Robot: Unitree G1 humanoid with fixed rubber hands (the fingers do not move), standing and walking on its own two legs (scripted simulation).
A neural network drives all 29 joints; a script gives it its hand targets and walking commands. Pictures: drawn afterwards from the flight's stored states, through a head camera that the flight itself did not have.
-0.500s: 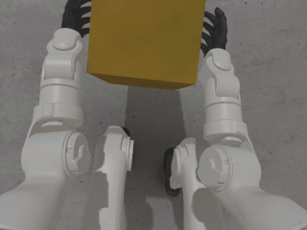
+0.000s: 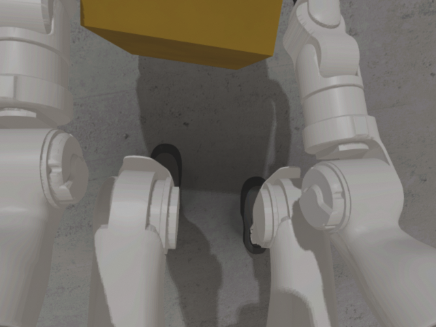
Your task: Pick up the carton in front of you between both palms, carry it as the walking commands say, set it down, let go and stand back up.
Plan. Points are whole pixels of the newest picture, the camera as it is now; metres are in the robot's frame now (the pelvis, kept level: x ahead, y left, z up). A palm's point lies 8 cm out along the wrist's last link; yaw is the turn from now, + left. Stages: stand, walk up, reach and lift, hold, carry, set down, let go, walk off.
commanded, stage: set down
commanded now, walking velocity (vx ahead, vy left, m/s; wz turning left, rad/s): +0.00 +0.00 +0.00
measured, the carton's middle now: out of the picture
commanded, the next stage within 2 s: none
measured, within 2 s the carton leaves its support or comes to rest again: rests again in 0.32 s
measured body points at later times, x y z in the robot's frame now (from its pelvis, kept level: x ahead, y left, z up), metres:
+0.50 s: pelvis -0.02 -0.01 -0.02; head +0.35 +0.06 +0.20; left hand +0.53 +0.27 -0.20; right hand +0.55 -0.04 -0.20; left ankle +0.13 +0.12 -0.36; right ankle +0.08 -0.12 -0.36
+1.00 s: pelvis -0.02 -0.01 -0.03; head +0.36 +0.06 +0.20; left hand +0.53 +0.27 -0.20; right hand +0.56 -0.05 -0.20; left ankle +0.13 +0.12 -0.36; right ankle +0.08 -0.12 -0.36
